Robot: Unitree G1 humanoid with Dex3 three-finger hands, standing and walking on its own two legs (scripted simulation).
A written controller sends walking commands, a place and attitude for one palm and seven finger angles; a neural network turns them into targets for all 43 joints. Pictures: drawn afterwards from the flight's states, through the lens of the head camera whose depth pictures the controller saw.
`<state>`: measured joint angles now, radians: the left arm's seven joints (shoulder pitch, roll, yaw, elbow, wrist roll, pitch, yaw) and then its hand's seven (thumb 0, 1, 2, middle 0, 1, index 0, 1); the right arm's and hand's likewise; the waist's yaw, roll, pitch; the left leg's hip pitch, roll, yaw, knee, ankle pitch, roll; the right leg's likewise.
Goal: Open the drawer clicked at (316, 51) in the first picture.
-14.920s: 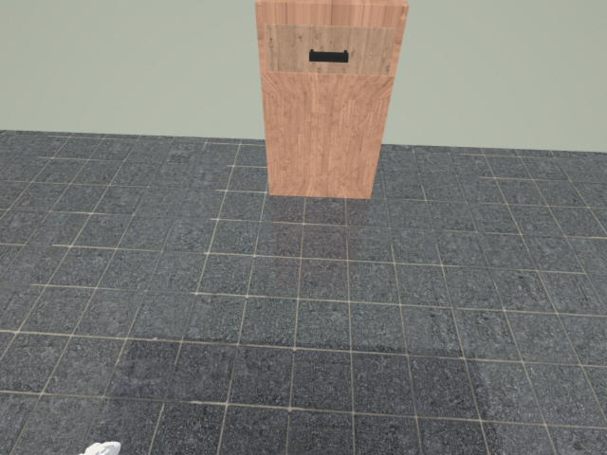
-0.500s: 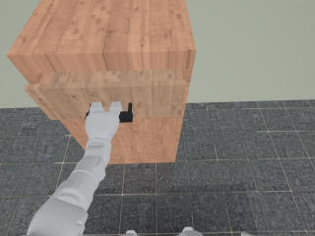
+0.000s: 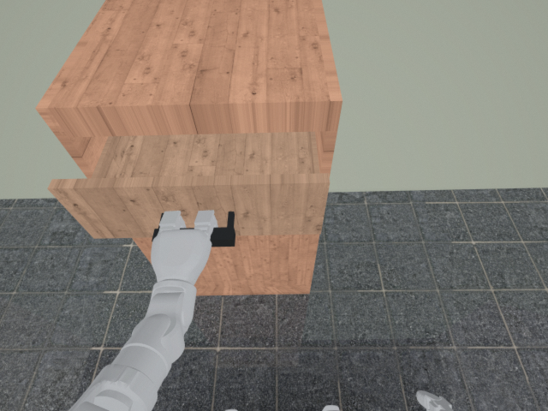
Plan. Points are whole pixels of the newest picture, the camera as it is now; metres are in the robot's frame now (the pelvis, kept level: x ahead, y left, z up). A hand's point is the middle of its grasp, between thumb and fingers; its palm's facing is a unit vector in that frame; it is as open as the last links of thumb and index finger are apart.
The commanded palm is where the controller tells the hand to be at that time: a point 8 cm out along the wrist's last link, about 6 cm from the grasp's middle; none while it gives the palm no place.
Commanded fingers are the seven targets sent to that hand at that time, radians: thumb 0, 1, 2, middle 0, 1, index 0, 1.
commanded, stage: pull the drawer open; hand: left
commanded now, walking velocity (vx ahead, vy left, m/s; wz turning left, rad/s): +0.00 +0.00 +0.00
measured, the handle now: (196, 227) +0.41 +0.15 -0.02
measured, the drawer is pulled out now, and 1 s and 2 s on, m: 0.11 0.24 0.30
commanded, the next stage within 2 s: open the thumb to release the handle in 1.82 s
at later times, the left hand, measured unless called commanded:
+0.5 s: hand (188, 296) +0.30 +0.15 -0.04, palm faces -0.01 -0.07 -1.00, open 6.2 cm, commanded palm +0.25 +0.16 +0.01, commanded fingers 0.00 0.90 0.90 -0.40 -1.35 -0.40 -1.35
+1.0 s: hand (183, 339) +0.23 +0.15 -0.04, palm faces +0.01 -0.09 -1.00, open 6.1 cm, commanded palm +0.20 +0.15 +0.01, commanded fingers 0.00 0.90 0.90 -0.40 -1.35 -0.40 -1.35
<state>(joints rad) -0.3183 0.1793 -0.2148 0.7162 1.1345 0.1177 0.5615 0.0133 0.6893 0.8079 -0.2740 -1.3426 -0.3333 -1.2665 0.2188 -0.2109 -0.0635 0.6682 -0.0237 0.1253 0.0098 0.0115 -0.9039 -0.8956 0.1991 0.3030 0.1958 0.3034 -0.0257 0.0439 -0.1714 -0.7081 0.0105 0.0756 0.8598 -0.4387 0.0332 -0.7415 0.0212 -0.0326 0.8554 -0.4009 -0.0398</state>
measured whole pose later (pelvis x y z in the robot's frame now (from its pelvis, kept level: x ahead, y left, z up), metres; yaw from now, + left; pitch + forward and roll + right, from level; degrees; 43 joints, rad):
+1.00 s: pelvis -0.01 -0.02 -0.01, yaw +1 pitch +12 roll +1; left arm 0.16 0.19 -0.29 0.26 1.15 0.13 0.55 0.04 0.67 0.82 -0.26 -1.35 -0.37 -1.30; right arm 0.11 -0.21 -0.03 0.59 -0.03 0.11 0.03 0.01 -0.90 -0.90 0.20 0.30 0.19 0.30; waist 0.04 0.04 -0.15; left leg -0.67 0.01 0.06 0.91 -0.46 0.01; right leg -0.71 0.02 -0.05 0.94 -0.44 -0.07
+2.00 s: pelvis +0.00 -0.03 -0.03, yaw +0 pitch +17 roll +3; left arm 0.55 0.27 -0.16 -0.07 1.17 -0.06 0.59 0.04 0.69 0.76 -0.25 -1.33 -0.36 -1.27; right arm 0.13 -0.23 -0.02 0.51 -0.08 0.05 0.06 0.02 -0.90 -0.90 0.20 0.30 0.20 0.30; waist 0.05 0.03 -0.18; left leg -0.81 0.01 0.06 1.04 -0.53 -0.02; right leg -0.87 0.04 -0.02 1.09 -0.51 -0.09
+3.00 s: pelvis -0.02 -0.03 -0.01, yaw +1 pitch +11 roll +2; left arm 0.36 0.24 -0.26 0.04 1.10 0.11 0.53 0.00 -0.49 0.30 -0.32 -1.21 -0.34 -1.21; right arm 0.13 -0.21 -0.01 0.53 -0.04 0.10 0.02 0.02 -0.90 -0.90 0.20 0.30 0.20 0.30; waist 0.05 0.05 -0.14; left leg -0.68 0.00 0.03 0.94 -0.46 0.00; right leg -0.73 0.03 -0.04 0.97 -0.44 -0.07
